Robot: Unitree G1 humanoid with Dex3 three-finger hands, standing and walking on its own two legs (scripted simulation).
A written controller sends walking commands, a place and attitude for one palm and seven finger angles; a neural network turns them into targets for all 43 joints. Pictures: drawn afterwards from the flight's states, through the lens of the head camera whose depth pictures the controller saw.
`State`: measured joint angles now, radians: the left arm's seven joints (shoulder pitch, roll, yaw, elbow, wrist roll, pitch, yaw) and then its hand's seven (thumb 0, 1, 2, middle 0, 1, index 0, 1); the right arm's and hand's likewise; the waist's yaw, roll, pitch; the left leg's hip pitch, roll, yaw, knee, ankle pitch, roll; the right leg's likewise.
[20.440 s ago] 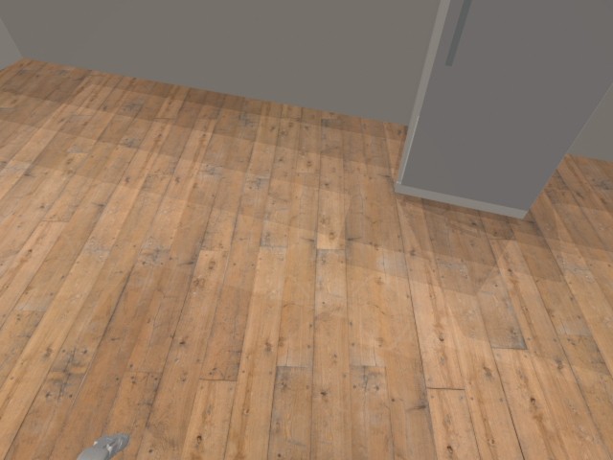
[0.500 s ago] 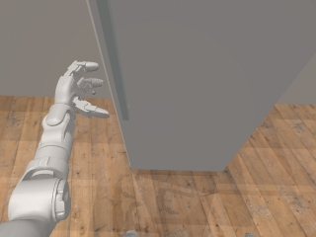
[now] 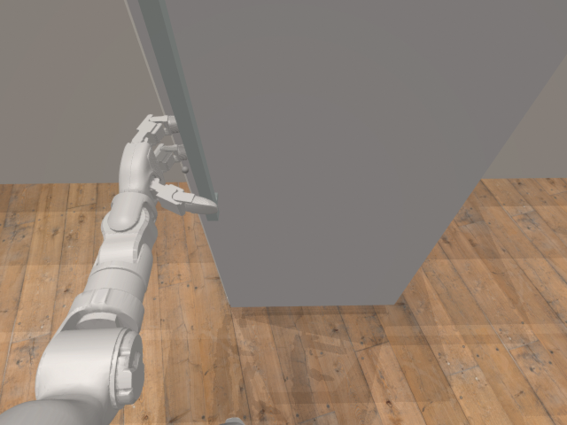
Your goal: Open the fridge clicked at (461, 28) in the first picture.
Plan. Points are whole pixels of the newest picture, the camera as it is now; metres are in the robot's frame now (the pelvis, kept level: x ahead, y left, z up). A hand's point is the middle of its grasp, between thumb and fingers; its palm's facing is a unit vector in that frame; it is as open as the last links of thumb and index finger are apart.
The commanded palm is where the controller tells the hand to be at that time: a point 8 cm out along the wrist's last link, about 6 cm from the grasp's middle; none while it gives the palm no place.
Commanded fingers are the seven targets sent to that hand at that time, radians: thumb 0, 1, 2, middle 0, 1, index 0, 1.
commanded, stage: feel for the door with the fingertips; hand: left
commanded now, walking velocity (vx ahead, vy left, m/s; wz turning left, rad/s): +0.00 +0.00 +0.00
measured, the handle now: (187, 109) +0.51 +0.12 +0.17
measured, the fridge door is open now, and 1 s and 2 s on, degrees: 0 0 0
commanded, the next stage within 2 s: slide the fingers in behind the handle in 0.38 s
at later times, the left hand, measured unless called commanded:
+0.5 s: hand (168, 161) +0.46 +0.16 +0.11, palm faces +0.01 -1.00 -0.01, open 13.7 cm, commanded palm +0.44 +0.21 +0.11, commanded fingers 0.00 -0.50 0.30 -0.30 -1.20 -0.30 -1.20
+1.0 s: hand (171, 171) +0.45 +0.15 +0.11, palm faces -0.01 -1.00 +0.01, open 14.0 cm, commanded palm +0.42 +0.21 +0.11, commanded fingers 0.00 -0.50 0.30 -0.30 -1.20 -0.30 -1.20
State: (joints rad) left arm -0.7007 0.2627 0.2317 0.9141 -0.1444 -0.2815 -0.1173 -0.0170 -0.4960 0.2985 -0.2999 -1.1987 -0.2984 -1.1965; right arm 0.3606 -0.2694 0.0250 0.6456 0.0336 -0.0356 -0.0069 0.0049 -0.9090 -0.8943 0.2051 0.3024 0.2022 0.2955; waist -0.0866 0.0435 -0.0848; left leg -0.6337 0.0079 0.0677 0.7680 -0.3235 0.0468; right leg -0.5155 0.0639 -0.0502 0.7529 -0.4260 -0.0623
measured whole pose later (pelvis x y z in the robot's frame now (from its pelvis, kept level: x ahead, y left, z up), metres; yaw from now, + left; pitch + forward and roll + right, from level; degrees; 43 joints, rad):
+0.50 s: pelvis +0.00 -0.01 +0.00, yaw +2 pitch +12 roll -1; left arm -0.83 0.35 0.25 1.06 -0.16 -0.29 -0.19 -0.02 -0.50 0.30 -0.33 -1.23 -0.34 -1.24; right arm 0.36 -0.29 0.02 0.66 0.04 -0.02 -0.02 0.00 -0.91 -0.89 0.20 0.30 0.20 0.30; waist -0.09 0.04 -0.08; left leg -0.68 0.01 0.03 0.78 -0.31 0.03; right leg -0.55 0.07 -0.09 0.76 -0.43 -0.08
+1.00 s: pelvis +0.00 +0.01 +0.00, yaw +0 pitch +11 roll -1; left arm -0.71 0.30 0.24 0.96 -0.17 -0.29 -0.16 -0.02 -0.50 0.30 -0.30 -1.20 -0.30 -1.20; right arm 0.37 -0.27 0.03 0.64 0.04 -0.02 -0.01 0.00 -0.91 -0.89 0.21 0.30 0.20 0.30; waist -0.08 0.04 -0.09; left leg -0.65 0.01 0.06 0.78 -0.33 0.05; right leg -0.52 0.07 -0.06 0.75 -0.42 -0.06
